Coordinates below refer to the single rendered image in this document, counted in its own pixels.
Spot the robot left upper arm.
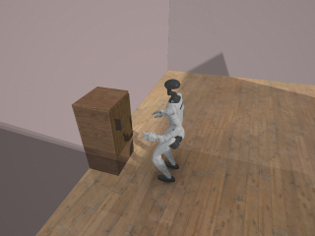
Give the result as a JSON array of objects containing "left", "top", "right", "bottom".
[{"left": 166, "top": 104, "right": 183, "bottom": 132}]

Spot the robot left shin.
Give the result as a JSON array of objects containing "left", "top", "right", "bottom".
[{"left": 151, "top": 157, "right": 171, "bottom": 179}]

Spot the robot head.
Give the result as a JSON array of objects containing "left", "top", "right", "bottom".
[{"left": 164, "top": 79, "right": 181, "bottom": 103}]

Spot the cupboard door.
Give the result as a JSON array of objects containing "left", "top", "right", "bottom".
[{"left": 109, "top": 93, "right": 133, "bottom": 157}]

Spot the robot left forearm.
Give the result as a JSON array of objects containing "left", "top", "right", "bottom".
[{"left": 157, "top": 127, "right": 181, "bottom": 143}]

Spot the robot left hand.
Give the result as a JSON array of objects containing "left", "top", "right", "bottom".
[{"left": 142, "top": 131, "right": 157, "bottom": 143}]

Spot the handle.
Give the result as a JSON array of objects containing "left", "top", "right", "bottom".
[{"left": 114, "top": 118, "right": 122, "bottom": 131}]

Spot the robot right hand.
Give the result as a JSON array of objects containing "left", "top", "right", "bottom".
[{"left": 152, "top": 110, "right": 165, "bottom": 118}]

